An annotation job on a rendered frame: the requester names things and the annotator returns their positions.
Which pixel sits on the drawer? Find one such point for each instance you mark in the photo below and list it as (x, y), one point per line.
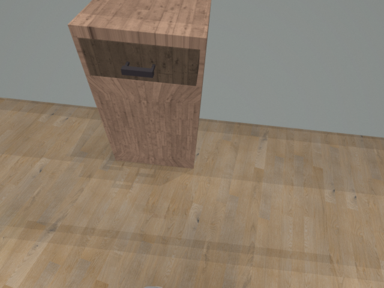
(172, 64)

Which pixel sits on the handle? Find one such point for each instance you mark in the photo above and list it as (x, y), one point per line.
(137, 71)

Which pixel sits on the cabinet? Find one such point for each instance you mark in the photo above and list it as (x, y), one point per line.
(147, 122)

